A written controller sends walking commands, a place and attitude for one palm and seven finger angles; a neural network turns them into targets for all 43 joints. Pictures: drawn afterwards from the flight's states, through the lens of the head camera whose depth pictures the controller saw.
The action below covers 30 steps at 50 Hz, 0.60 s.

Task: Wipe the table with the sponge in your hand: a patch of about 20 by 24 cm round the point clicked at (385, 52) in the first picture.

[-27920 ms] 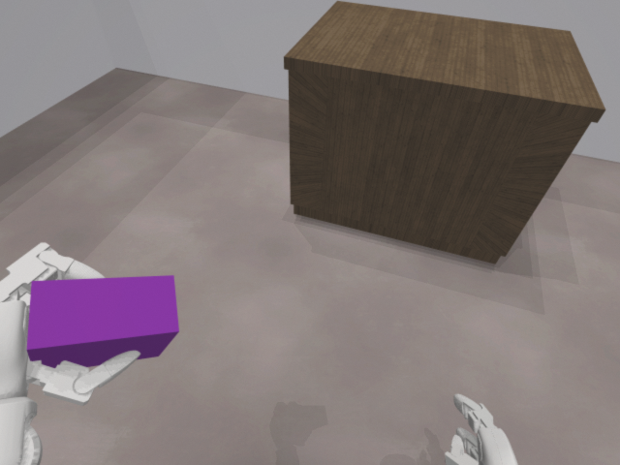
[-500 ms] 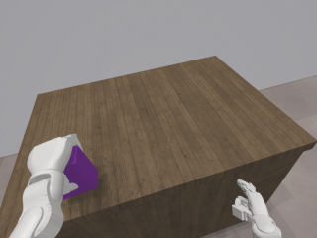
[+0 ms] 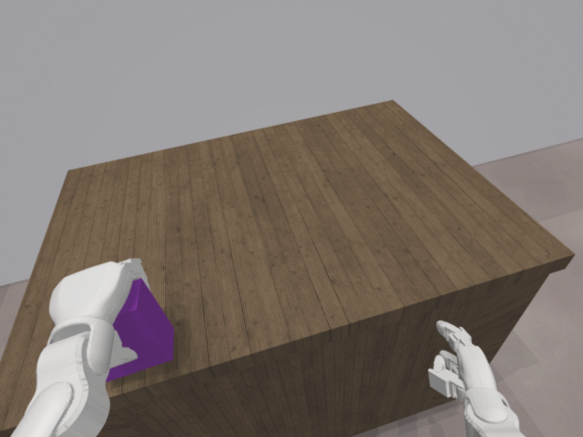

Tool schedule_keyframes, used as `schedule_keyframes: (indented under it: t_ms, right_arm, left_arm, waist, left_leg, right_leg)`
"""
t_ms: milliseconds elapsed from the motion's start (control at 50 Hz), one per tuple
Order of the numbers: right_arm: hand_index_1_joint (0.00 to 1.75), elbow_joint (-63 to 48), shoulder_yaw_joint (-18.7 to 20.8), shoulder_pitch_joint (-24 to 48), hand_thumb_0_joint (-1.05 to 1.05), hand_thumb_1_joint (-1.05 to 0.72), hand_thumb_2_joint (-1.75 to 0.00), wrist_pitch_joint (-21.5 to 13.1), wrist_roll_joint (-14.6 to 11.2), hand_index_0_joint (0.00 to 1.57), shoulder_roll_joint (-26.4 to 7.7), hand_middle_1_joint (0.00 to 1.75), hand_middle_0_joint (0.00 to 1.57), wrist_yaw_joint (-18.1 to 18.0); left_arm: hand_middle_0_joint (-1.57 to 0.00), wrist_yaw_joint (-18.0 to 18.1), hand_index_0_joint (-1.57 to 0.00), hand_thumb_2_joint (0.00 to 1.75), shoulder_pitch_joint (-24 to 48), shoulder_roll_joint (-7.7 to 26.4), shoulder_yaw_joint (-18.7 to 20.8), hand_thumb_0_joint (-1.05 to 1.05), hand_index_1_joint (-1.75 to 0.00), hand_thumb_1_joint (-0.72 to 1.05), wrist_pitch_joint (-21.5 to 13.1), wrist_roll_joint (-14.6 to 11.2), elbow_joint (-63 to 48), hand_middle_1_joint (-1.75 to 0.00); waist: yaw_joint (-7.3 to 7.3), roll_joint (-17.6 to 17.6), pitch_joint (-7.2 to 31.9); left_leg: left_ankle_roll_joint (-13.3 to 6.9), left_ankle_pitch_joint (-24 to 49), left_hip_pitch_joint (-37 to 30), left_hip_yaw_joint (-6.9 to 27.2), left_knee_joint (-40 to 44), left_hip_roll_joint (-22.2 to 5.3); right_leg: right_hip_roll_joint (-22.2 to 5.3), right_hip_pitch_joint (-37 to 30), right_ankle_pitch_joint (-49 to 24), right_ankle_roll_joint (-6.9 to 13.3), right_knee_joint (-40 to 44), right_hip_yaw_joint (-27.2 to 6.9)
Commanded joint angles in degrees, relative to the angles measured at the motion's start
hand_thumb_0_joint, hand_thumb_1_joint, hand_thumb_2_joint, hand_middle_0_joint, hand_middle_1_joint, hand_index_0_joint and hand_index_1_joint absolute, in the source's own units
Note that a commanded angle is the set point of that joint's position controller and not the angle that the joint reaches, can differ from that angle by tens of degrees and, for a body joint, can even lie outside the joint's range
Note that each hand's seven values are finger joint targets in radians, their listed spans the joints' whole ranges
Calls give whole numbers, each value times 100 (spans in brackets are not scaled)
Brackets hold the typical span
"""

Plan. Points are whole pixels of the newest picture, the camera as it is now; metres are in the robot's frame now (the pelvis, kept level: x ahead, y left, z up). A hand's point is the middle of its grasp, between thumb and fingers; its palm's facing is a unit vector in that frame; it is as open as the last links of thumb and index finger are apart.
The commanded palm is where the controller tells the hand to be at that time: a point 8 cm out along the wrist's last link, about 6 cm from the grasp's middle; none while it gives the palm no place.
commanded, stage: move the sponge above the wiping area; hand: left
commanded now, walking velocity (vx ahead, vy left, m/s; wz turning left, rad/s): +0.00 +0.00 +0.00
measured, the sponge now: (126, 339) +0.20 +0.28 +0.04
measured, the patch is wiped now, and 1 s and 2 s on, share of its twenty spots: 0.00 0.00 0.00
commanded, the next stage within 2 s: lower the sponge onto the table in 1.70 s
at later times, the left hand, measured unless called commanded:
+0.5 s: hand (121, 317) +0.21 +0.28 +0.09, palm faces -0.02 -0.16 -0.99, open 10.0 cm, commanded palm +0.19 +0.28 +0.18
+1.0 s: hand (118, 306) +0.22 +0.28 +0.10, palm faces +0.04 -0.12 -0.99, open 10.0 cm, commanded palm +0.20 +0.28 +0.18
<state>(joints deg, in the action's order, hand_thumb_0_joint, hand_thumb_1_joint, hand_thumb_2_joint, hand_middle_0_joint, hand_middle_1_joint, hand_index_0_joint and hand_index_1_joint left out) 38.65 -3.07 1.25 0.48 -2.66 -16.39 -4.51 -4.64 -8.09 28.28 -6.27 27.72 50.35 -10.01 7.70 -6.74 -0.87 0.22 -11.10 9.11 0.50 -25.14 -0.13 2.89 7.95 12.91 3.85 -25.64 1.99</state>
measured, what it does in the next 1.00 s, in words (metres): stands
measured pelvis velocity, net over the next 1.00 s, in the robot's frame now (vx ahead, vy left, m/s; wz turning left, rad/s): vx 0.00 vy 0.01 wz -0.01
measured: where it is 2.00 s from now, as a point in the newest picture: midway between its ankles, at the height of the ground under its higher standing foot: outside the picture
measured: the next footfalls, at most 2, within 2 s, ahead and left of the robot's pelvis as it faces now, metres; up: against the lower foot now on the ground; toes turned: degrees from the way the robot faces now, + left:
none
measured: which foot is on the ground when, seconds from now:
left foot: down 0.00-1.00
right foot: down 0.00-1.00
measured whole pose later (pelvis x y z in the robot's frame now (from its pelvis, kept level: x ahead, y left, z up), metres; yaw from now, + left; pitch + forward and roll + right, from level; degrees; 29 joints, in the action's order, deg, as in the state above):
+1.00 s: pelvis +0.00 +0.01 +0.00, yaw -1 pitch -5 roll +0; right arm 38.5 -3.2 0.6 1.7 -2.5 -15.1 -2.9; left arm -1.6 -9.5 27.6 -7.2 27.9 51.0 -14.4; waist 8.0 -6.4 -0.3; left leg -0.3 -11.0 8.0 -0.3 -24.1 0.4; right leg 2.4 7.2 12.8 3.2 -25.1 0.9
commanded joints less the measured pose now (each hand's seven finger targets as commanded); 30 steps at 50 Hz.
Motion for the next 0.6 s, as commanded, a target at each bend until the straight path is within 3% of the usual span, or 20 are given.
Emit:
schedule_keyframes:
  t_ms: [0, 40, 60, 80, 140, 160, 180, 220, 260, 280, 340, 360, 400, 440, 460, 480, 500, 520, 560, 580]
  right_arm:
    - [30, -1020, 156, 1217, 0, -90, -90, -605, 101, 20, -239, 30, 20, -183]
    - [30, -887, 208, 1146, 0, -90, -90, -583, 116, 20, -278, 30, 20, -160]
    - [30, -892, 216, 1243, 0, -90, -90, -622, 93, 20, -310, 30, 20, -133]
    - [30, -912, 216, 1227, 0, -90, -90, -608, 117, 20, -271, 30, 20, -103]
    - [30, -820, 264, 1310, 0, -90, -90, -429, 49, 20, -367, 30, 20, 43]
    - [30, -858, 248, 1468, 0, -90, -90, -410, 23, 20, -395, 30, 20, 74]
    - [30, -944, 230, 1443, 0, -90, -90, -344, 8, 20, -381, 30, 20, 95]
    - [30, -1006, 202, 1494, 0, -90, -90, -235, -36, 20, -414, 30, 20, 142]
    - [30, -1078, 195, 1614, 0, -90, -90, -199, -69, 20, -406, 30, 20, 173]
    - [30, -1172, 175, 1508, 0, -90, -90, -175, -66, 20, -389, 30, 20, 181]
    - [30, -1150, 170, 1420, 0, -90, -90, -137, -49, 20, -416, 30, 20, 152]
    - [30, -1186, 153, 1531, 0, -90, -90, -192, -21, 20, -404, 30, 20, 117]
    - [30, -1209, 144, 1369, 0, -90, -90, -278, 31, 20, -329, 30, 20, 91]
    - [30, -1141, 177, 1295, 0, -90, -90, -315, 88, 20, -319, 30, 20, 33]
    - [30, -1104, 157, 1350, 0, -90, -90, -377, 87, 20, -335, 30, 20, -11]
    - [30, -1087, 167, 1219, 0, -90, -90, -427, 109, 20, -260, 30, 20, -39]
    - [30, -996, 180, 1191, 0, -90, -90, -449, 105, 20, -286, 30, 20, -36]
    - [30, -939, 192, 1212, 0, -90, -90, -440, 97, 20, -284, 30, 20, -33]
    - [30, -953, 195, 1418, 0, -90, -90, -469, 24, 20, -309, 30, 20, -18]
    - [30, -931, 216, 1360, 0, -90, -90, -465, 24, 20, -254, 30, 20, 6]
  left_arm:
    - [-120, 645, -120, 130, 2179, 1631, 1160, 0, -160, 10, -863, 455, -1852, -160]
    - [-120, 798, -120, 130, 2064, 1510, 1209, 0, -160, 10, -966, 420, -1604, -160]
    - [-120, 898, -120, 130, 2086, 1762, 1493, 0, -160, 10, -928, 387, -1688, -160]
    - [-120, 943, -120, 130, 1923, 1444, 1310, 0, -160, 10, -821, 338, -1464, -160]
    - [-120, 984, -120, 130, 1557, 1375, 1388, 0, -160, 10, -340, 210, -1038, -160]
    - [-120, 951, -120, 130, 1375, 1429, 1517, 0, -160, 10, -195, 48, -1108, -160]
    - [-120, 856, -120, 130, 1071, 1155, 1314, 0, -160, 10, -30, -79, -1022, -160]
    - [-120, 675, -120, 130, 803, 1077, 1188, 0, -160, 10, 189, -166, -1085, -160]
    - [-120, 527, -120, 130, 494, 982, 1101, 0, -160, 10, 286, -214, -1347, -160]
    - [-120, 426, -120, 130, 330, 767, 862, 0, -160, 10, 335, -238, -1401, -160]
    - [-120, 339, -120, 130, 724, 1123, 959, 0, -160, 10, 240, -17, -1676, -160]
    - [-120, 373, -120, 130, 977, 1296, 1031, 0, -160, 10, 132, 50, -1986, -160]
    - [-120, 460, -120, 130, 1151, 1418, 1075, 0, -160, 10, -116, 283, -2182, -160]
    - [-120, 609, -120, 130, 1414, 1486, 1113, 0, -160, 10, -372, 424, -2266, -160]
    - [-120, 721, -120, 130, 1780, 1781, 1330, 0, -160, 10, -470, 477, -2441, -160]
    - [-120, 805, -120, 130, 1848, 1450, 1096, 0, -160, 10, -526, 538, -2232, -160]
    - [-120, 898, -120, 130, 1767, 1583, 1250, 0, -160, 10, -580, 581, -1978, -160]
    - [-120, 925, -120, 130, 1786, 1288, 1035, 0, -160, 10, -586, 528, -1817, -160]
    - [-120, 982, -120, 130, 1973, 1446, 1200, 0, -160, 10, -507, 405, -1857, -160]
    - [-120, 950, -120, 130, 1794, 990, 851, 0, -160, 10, -405, 323, -1606, -160]
  waist:
    - [-5, -3, 1407]
    - [-10, 108, 1193]
    - [63, -104, 1199]
    - [93, 4, 1200]
    - [115, 351, 1003]
    - [158, 304, 936]
    - [159, 510, 981]
    - [100, 694, 899]
    - [74, 582, 897]
    - [47, 607, 974]
    - [-50, 726, 1049]
    - [-34, 488, 1055]
    - [22, 367, 1345]
    - [29, 179, 1305]
    - [36, -63, 1214]
    - [22, -72, 1295]
    - [29, -22, 1143]
    - [-10, 10, 1029]
    - [56, -149, 956]
    - [25, -59, 971]
  left_leg:
    - [-269, 673, -825, 486, 144, 283]
    - [-219, 792, -808, 503, 220, 238]
    - [-211, 764, -804, 504, 254, 233]
    - [-200, 906, -696, 472, 242, 249]
    - [-135, 1085, -447, 441, 312, 184]
    - [-131, 1037, -402, 428, 347, 200]
    - [-155, 1071, -307, 380, 320, 205]
    - [-162, 1115, -227, 381, 295, 212]
    - [-190, 1058, -243, 361, 268, 207]
    - [-228, 1038, -202, 338, 229, 200]
    - [-255, 1002, -299, 403, 157, 206]
    - [-262, 873, -373, 410, 166, 202]
    - [-279, 1076, -524, 467, 116, 226]
    - [-264, 1109, -660, 529, 152, 206]
    - [-270, 927, -736, 567, 199, 180]
    - [-268, 989, -739, 522, 179, 201]
    - [-220, 990, -765, 582, 227, 184]
    - [-201, 993, -755, 575, 270, 165]
    - [-191, 847, -742, 591, 395, 178]
    - [-199, 883, -672, 543, 394, 164]
  right_leg:
    - [-239, 91, 71, 113, 824, -1147]
    - [-217, 126, -123, 125, 893, -1144]
    - [-194, 55, -110, 200, 881, -1295]
    - [-220, -72, -347, 191, 806, -1124]
    - [-256, -149, -764, 120, 716, -1123]
    - [-234, -209, -770, 141, 725, -1204]
    - [-268, -319, -915, 69, 661, -1035]
    - [-284, -267, -1111, -12, 629, -984]
    - [-242, -209, -1052, 11, 599, -1046]
    - [-268, -252, -1065, -32, 548, -865]
    - [-266, -116, -987, -40, 538, -985]
    - [-231, -53, -735, 12, 569, -1097]
    - [-258, -121, -788, 31, 512, -1001]
    - [-237, -52, -657, 67, 596, -991]
    - [-174, 37, -379, 149, 674, -1168]
    - [-185, 3, -381, 156, 665, -996]
    - [-172, 116, -309, 175, 742, -1040]
    - [-175, 140, -342, 164, 781, -993]
    - [-150, 85, -242, 231, 794, -1144]
    - [-159, 26, -291, 180, 755, -911]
